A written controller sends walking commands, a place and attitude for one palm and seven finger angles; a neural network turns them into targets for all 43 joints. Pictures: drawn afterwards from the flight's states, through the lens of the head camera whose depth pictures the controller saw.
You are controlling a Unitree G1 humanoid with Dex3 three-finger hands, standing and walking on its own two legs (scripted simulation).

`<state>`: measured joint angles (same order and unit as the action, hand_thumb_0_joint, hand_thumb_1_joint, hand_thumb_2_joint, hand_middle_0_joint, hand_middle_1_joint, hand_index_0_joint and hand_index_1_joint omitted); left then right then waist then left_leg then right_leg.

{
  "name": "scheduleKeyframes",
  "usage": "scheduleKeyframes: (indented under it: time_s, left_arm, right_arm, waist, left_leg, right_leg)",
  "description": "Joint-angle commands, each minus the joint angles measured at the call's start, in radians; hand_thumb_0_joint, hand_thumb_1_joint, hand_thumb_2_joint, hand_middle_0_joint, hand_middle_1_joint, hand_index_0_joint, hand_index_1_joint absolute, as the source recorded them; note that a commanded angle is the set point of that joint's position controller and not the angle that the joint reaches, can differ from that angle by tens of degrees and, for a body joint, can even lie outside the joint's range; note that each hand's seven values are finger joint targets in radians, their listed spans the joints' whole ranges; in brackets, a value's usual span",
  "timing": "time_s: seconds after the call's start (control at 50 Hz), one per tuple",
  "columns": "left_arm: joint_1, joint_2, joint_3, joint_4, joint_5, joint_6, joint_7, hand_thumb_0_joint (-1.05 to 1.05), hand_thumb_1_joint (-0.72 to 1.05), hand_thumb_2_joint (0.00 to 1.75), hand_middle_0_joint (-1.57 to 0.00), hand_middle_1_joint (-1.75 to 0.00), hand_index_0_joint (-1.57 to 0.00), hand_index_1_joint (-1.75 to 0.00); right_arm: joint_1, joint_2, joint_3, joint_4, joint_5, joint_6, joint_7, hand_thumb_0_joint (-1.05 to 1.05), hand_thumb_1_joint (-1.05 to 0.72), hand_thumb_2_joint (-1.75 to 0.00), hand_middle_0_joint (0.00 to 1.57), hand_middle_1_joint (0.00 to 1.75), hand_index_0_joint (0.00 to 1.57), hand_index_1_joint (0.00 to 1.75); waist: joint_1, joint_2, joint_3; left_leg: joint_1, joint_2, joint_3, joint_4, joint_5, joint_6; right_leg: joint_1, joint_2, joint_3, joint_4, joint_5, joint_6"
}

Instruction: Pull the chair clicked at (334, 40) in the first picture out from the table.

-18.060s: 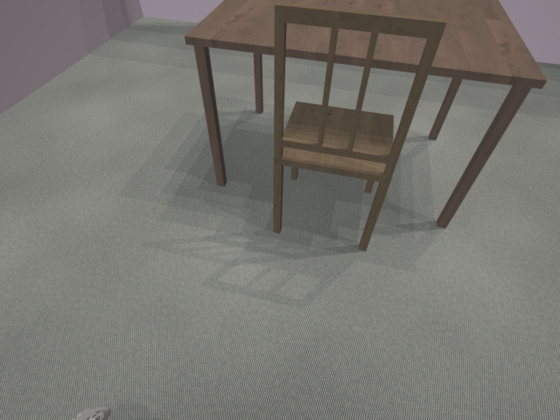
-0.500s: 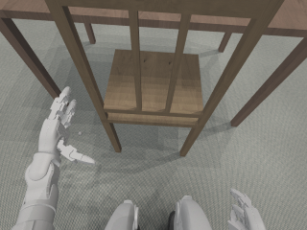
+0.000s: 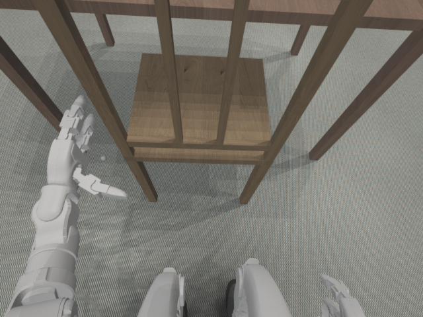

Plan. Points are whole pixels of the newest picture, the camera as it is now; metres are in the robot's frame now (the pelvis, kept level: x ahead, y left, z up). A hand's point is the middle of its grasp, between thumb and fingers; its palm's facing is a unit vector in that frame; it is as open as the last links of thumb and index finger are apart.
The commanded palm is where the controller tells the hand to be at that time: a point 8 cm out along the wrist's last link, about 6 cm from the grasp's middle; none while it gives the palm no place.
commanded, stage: aim the fingers beside a spindle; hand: left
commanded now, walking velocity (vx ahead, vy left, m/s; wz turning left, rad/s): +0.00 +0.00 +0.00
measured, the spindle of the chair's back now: (173, 89) +0.52 +0.08 +0.06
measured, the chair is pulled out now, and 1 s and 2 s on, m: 0.00 0.00 0.00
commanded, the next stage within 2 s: push the fingers through the gap in 0.50 s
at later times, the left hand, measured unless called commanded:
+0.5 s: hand (104, 169) +0.37 +0.20 +0.02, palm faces -0.01 -1.00 -0.05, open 16.9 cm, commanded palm +0.35 +0.25 +0.02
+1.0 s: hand (103, 149) +0.41 +0.21 +0.02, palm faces +0.01 -1.00 -0.04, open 16.9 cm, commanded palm +0.39 +0.25 +0.02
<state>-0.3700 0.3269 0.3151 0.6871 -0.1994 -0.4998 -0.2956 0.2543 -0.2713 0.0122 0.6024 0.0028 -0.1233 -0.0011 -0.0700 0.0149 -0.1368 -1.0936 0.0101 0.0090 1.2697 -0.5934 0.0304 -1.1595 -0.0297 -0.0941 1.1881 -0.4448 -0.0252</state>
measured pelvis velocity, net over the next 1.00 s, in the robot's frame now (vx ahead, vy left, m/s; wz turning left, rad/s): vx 0.00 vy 0.00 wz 0.00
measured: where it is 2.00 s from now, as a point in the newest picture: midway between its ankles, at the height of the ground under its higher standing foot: outside the picture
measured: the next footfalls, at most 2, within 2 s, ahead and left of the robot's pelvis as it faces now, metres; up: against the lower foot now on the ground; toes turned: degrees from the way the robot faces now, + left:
none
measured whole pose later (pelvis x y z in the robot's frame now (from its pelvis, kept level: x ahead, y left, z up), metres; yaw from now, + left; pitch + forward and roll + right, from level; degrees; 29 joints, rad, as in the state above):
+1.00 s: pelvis +0.00 +0.00 +0.00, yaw +0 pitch +25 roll -2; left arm -0.49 0.35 0.33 0.81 -0.18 -0.51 -0.29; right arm 0.27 -0.28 0.02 0.62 0.00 -0.10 -0.01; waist -0.08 0.02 -0.14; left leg -1.13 0.01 0.00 1.29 -0.59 0.03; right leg -1.19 -0.03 -0.10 1.20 -0.44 -0.02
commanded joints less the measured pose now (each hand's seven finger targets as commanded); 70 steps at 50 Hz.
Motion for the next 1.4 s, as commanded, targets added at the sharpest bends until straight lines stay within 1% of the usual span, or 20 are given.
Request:
scheduleKeyframes:
  time_s: [0.0, 0.1, 0.14, 0.24, 0.32, 0.34, 0.38, 0.42, 0.52, 0.56, 0.6, 0.68, 0.84, 0.92, 0.96, 0.98, 1.1, 1.16, 1.32, 1.38]
  left_arm:
    - [-0.140, 0.200, 0.060, -0.219, -0.031, -0.062, -0.009, 0.00, -0.50, 0.30, -0.06, -0.08, -0.06, -0.08]
    - [-0.117, 0.202, 0.071, -0.262, -0.043, -0.071, 0.003, 0.00, -0.50, 0.30, -0.06, -0.08, -0.06, -0.08]
    - [-0.125, 0.196, 0.059, -0.285, -0.037, -0.084, 0.004, 0.00, -0.50, 0.30, -0.06, -0.08, -0.06, -0.08]
    - [-0.179, 0.148, 0.007, -0.273, -0.037, -0.092, -0.002, 0.00, -0.50, 0.30, -0.06, -0.08, -0.06, -0.08]
    - [-0.178, 0.137, -0.009, -0.283, -0.033, -0.085, -0.006, 0.00, -0.50, 0.30, -0.06, -0.08, -0.06, -0.08]
    - [-0.155, 0.183, 0.032, -0.286, -0.029, -0.084, -0.002, 0.00, -0.50, 0.30, -0.06, -0.08, -0.06, -0.08]
    - [-0.142, 0.141, 0.004, -0.293, -0.033, -0.077, 0.003, 0.00, -0.50, 0.30, -0.06, -0.08, -0.06, -0.08]
    - [-0.093, 0.167, 0.030, -0.265, -0.032, -0.069, 0.012, 0.00, -0.50, 0.30, -0.06, -0.08, -0.06, -0.08]
    - [-0.190, 0.156, 0.015, -0.259, -0.025, -0.071, 0.022, 0.00, -0.50, 0.30, -0.06, -0.08, -0.06, -0.08]
    - [-0.209, 0.186, 0.034, -0.264, -0.023, -0.078, 0.017, 0.00, -0.50, 0.30, -0.06, -0.08, -0.06, -0.08]
    - [-0.200, 0.165, 0.014, -0.273, -0.024, -0.081, 0.008, 0.00, -0.50, 0.30, -0.06, -0.08, -0.06, -0.08]
    - [-0.328, 0.185, 0.012, -0.199, -0.014, -0.071, 0.006, 0.00, -0.50, 0.30, -0.06, -0.08, -0.06, -0.08]
    - [-0.375, 0.226, 0.049, -0.113, -0.004, -0.059, 0.003, 0.00, -0.50, 0.30, -0.06, -0.08, -0.06, -0.08]
    - [-0.469, 0.207, 0.019, -0.101, 0.004, -0.070, 0.005, 0.00, -0.50, 0.30, -0.06, -0.08, -0.06, -0.08]
    - [-0.487, 0.257, 0.054, -0.080, 0.010, -0.078, 0.007, 0.00, -0.50, 0.30, -0.06, -0.08, -0.06, -0.08]
    - [-0.500, 0.230, 0.031, -0.076, 0.014, -0.079, 0.005, 0.00, -0.50, 0.30, -0.06, -0.08, -0.06, -0.08]
    - [-0.505, 0.242, 0.042, -0.030, 0.023, -0.081, 0.008, 0.00, -0.50, 0.30, -0.06, -0.08, -0.06, -0.08]
    - [-0.509, 0.270, 0.070, -0.001, 0.025, -0.082, 0.015, 0.00, -0.50, 0.30, -0.06, -0.08, -0.06, -0.08]
    - [-0.622, 0.259, 0.051, 0.070, 0.040, -0.096, 0.024, 0.00, -0.50, 0.30, -0.06, -0.08, -0.06, -0.08]
    - [-0.647, 0.296, 0.078, 0.075, 0.051, -0.106, 0.028, 0.00, -0.50, 0.30, -0.06, -0.08, -0.06, -0.08]
  right_arm:
    - [0.080, -0.152, -0.066, -0.106, 0.009, -0.026, 0.001, 0.00, -0.90, -0.90, 0.20, 0.30, 0.20, 0.30]
    - [0.069, -0.149, -0.064, -0.108, 0.008, -0.026, 0.001, 0.00, -0.90, -0.90, 0.20, 0.30, 0.20, 0.30]
    - [0.065, -0.146, -0.063, -0.111, 0.007, -0.031, -0.001, 0.00, -0.90, -0.90, 0.20, 0.30, 0.20, 0.30]
    - [0.060, -0.149, -0.065, -0.094, 0.007, -0.044, -0.009, 0.00, -0.90, -0.90, 0.20, 0.30, 0.20, 0.30]
    - [0.056, -0.149, -0.066, -0.102, 0.007, -0.048, -0.012, 0.00, -0.90, -0.90, 0.20, 0.30, 0.20, 0.30]
    - [0.060, -0.152, -0.066, -0.101, 0.004, -0.046, -0.011, 0.00, -0.90, -0.90, 0.20, 0.30, 0.20, 0.30]
    - [0.052, -0.144, -0.063, -0.108, 0.004, -0.043, -0.007, 0.00, -0.90, -0.90, 0.20, 0.30, 0.20, 0.30]
    - [0.049, -0.147, -0.060, -0.119, 0.006, -0.039, -0.005, 0.00, -0.90, -0.90, 0.20, 0.30, 0.20, 0.30]
    - [0.041, -0.148, -0.057, -0.118, 0.008, -0.035, -0.010, 0.00, -0.90, -0.90, 0.20, 0.30, 0.20, 0.30]
    - [0.043, -0.149, -0.056, -0.113, 0.006, -0.035, -0.013, 0.00, -0.90, -0.90, 0.20, 0.30, 0.20, 0.30]
    - [0.044, -0.146, -0.056, -0.114, 0.006, -0.036, -0.014, 0.00, -0.90, -0.90, 0.20, 0.30, 0.20, 0.30]
    - [0.054, -0.156, -0.053, -0.086, 0.006, -0.034, -0.023, 0.00, -0.90, -0.90, 0.20, 0.30, 0.20, 0.30]
    - [0.087, -0.159, -0.051, -0.080, 0.001, -0.020, -0.016, 0.00, -0.90, -0.90, 0.20, 0.30, 0.20, 0.30]
    - [0.103, -0.161, -0.055, -0.065, 0.000, -0.011, -0.016, 0.00, -0.90, -0.90, 0.20, 0.30, 0.20, 0.30]
    - [0.113, -0.169, -0.056, -0.054, -0.003, -0.006, -0.017, 0.00, -0.90, -0.90, 0.20, 0.30, 0.20, 0.30]
    - [0.115, -0.163, -0.054, -0.053, -0.005, -0.004, -0.014, 0.00, -0.90, -0.90, 0.20, 0.30, 0.20, 0.30]
    - [0.134, -0.168, -0.056, -0.048, -0.010, 0.015, -0.004, 0.00, -0.90, -0.90, 0.20, 0.30, 0.20, 0.30]
    - [0.137, -0.171, -0.055, -0.047, -0.011, 0.026, 0.000, 0.00, -0.90, -0.90, 0.20, 0.30, 0.20, 0.30]
    - [0.153, -0.173, -0.052, -0.039, -0.017, 0.046, 0.002, 0.00, -0.90, -0.90, 0.20, 0.30, 0.20, 0.30]
    - [0.160, -0.176, -0.052, -0.037, -0.022, 0.055, 0.002, 0.00, -0.90, -0.90, 0.20, 0.30, 0.20, 0.30]
  waist:
    - [0.018, 0.027, -0.478]
    - [0.012, 0.025, -0.448]
    - [0.015, 0.058, -0.440]
    - [-0.011, 0.041, -0.406]
    - [-0.002, 0.068, -0.434]
    - [0.019, 0.085, -0.448]
    - [0.013, 0.058, -0.450]
    - [0.025, 0.050, -0.427]
    - [0.000, 0.023, -0.412]
    - [0.006, 0.035, -0.423]
    - [0.005, 0.051, -0.447]
    - [-0.023, 0.056, -0.412]
    - [-0.009, 0.066, -0.475]
    - [-0.039, 0.067, -0.471]
    - [-0.035, 0.078, -0.482]
    - [-0.038, 0.080, -0.485]
    - [-0.035, 0.098, -0.513]
    - [-0.032, 0.088, -0.485]
    - [-0.062, 0.095, -0.459]
    - [-0.055, 0.112, -0.507]
  left_leg:
    - [0.179, -0.015, -0.040, -0.191, 0.417, -0.016]
    - [0.157, -0.016, -0.035, -0.196, 0.383, -0.015]
    - [0.173, -0.017, -0.038, -0.205, 0.379, -0.018]
    - [0.181, -0.013, -0.048, -0.198, 0.325, -0.016]
    - [0.200, -0.016, -0.048, -0.191, 0.357, -0.017]
    - [0.215, -0.015, -0.055, -0.200, 0.381, -0.026]
    - [0.217, -0.015, -0.054, -0.196, 0.406, -0.024]
    - [0.180, -0.019, -0.048, -0.198, 0.372, -0.022]
    - [0.146, -0.021, -0.043, -0.186, 0.293, -0.012]
    - [0.147, -0.021, -0.045, -0.188, 0.290, -0.014]
    - [0.172, -0.021, -0.045, -0.187, 0.321, -0.015]
    - [0.152, -0.018, -0.054, -0.175, 0.283, -0.014]
    - [0.147, -0.023, -0.045, -0.169, 0.338, -0.013]
    - [0.170, -0.017, -0.053, -0.164, 0.354, -0.013]
    - [0.170, -0.015, -0.056, -0.162, 0.346, -0.016]
    - [0.176, -0.018, -0.056, -0.163, 0.353, -0.014]
    - [0.206, -0.013, -0.061, -0.166, 0.400, -0.020]
    - [0.194, -0.010, -0.064, -0.174, 0.392, -0.022]
    - [0.198, -0.008, -0.070, -0.168, 0.379, -0.021]
    - [0.218, -0.008, -0.075, -0.160, 0.412, -0.024]
  right_leg:
    - [0.432, 0.029, 0.078, -0.122, 0.283, 0.000]
    - [0.435, 0.029, 0.083, -0.132, 0.269, 0.004]
    - [0.419, 0.029, 0.077, -0.131, 0.248, 0.000]
    - [0.357, 0.028, 0.072, -0.138, 0.184, 0.002]
    - [0.356, 0.024, 0.071, -0.124, 0.202, -0.003]
    - [0.367, 0.022, 0.068, -0.120, 0.213, -0.006]
    - [0.377, 0.023, 0.066, -0.118, 0.240, -0.002]
    - [0.387, 0.024, 0.069, -0.122, 0.219, -0.004]
    - [0.368, 0.024, 0.078, -0.130, 0.164, 0.000]
    - [0.381, 0.023, 0.083, -0.130, 0.162, -0.001]
    - [0.382, 0.024, 0.082, -0.127, 0.190, -0.002]
    - [0.324, 0.024, 0.077, -0.122, 0.143, -0.002]
    - [0.371, 0.026, 0.080, -0.114, 0.199, -0.003]
    - [0.333, 0.029, 0.073, -0.113, 0.202, -0.001]
    - [0.332, 0.028, 0.077, -0.111, 0.195, -0.002]
    - [0.336, 0.028, 0.075, -0.114, 0.201, -0.001]
    - [0.330, 0.030, 0.068, -0.109, 0.226, -0.004]
    - [0.324, 0.032, 0.063, -0.110, 0.215, -0.005]
    - [0.272, 0.034, 0.061, -0.110, 0.192, -0.005]
    - [0.282, 0.033, 0.061, -0.098, 0.214, -0.005]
